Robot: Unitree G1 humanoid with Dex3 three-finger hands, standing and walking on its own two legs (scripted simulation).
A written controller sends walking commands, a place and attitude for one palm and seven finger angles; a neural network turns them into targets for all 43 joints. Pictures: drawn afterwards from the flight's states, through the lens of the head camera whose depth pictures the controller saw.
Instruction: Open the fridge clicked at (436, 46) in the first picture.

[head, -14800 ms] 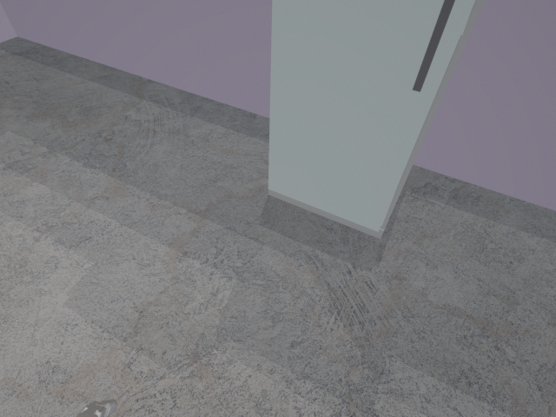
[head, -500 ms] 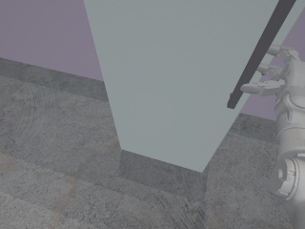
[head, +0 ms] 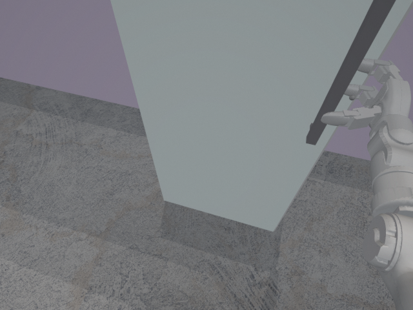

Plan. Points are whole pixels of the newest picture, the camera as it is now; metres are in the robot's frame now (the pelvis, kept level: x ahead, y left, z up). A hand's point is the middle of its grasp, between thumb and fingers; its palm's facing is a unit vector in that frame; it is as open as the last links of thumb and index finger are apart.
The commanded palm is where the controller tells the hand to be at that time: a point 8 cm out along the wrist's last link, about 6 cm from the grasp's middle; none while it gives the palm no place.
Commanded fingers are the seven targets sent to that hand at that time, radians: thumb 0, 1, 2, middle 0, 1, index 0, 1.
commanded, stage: slide the fingers in behind the handle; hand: right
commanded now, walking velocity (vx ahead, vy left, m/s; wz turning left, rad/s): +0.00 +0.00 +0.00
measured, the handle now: (346, 65) +0.54 -0.18 +0.21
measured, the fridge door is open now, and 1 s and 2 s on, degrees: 0 0 0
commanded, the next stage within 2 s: grip the handle and tug to test in 1.44 s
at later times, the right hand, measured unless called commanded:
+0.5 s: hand (331, 94) +0.49 -0.16 +0.18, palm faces +0.14 +0.99 +0.00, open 13.9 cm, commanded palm +0.46 -0.21 +0.17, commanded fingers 0.00 0.50 -0.30 0.30 1.20 0.30 1.20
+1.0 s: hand (330, 94) +0.48 -0.15 +0.18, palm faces +0.14 +0.99 +0.02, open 14.1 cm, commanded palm +0.45 -0.20 +0.17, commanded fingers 0.00 0.50 -0.30 0.30 1.20 0.30 1.20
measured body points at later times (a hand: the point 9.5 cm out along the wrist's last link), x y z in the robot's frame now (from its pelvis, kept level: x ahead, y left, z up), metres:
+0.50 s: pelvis +0.01 +0.01 +0.00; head +0.04 +0.01 +0.45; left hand +0.06 +0.27 -0.12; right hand +0.48 -0.21 +0.18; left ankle -0.02 +0.13 -0.73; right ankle +0.02 -0.12 -0.73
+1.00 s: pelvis +0.01 +0.01 +0.00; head +0.03 +0.02 +0.45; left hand +0.07 +0.27 -0.12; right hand +0.47 -0.20 +0.19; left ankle -0.02 +0.13 -0.73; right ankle +0.02 -0.12 -0.73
